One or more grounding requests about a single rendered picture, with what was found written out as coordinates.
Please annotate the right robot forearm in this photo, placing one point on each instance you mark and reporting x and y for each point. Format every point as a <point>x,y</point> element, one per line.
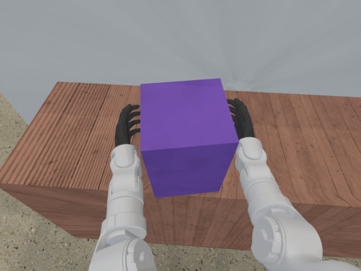
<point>259,186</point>

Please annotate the right robot upper arm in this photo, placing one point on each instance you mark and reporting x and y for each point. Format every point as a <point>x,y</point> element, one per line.
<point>287,244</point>

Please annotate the pedestal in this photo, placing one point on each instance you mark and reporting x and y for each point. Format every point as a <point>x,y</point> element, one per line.
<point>60,168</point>

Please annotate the left robot forearm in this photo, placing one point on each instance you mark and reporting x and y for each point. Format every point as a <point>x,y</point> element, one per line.
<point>125,201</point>

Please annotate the left robot hand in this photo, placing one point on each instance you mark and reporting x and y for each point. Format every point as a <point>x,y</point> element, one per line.
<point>122,134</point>

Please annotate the left robot upper arm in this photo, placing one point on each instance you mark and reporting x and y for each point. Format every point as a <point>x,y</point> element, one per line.
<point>133,254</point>

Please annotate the carton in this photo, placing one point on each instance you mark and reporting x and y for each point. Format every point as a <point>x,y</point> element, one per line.
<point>187,136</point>

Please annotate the right robot hand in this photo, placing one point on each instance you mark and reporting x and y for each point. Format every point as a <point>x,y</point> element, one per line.
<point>242,119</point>

